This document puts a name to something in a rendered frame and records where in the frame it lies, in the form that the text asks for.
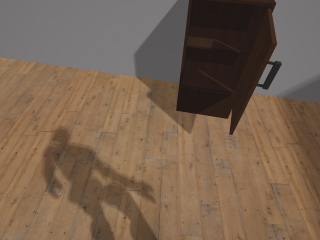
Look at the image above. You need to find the cupboard door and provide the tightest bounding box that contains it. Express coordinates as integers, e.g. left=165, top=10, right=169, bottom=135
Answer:
left=229, top=8, right=277, bottom=135

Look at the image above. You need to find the handle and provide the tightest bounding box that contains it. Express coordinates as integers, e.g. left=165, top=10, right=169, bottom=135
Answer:
left=257, top=61, right=282, bottom=90

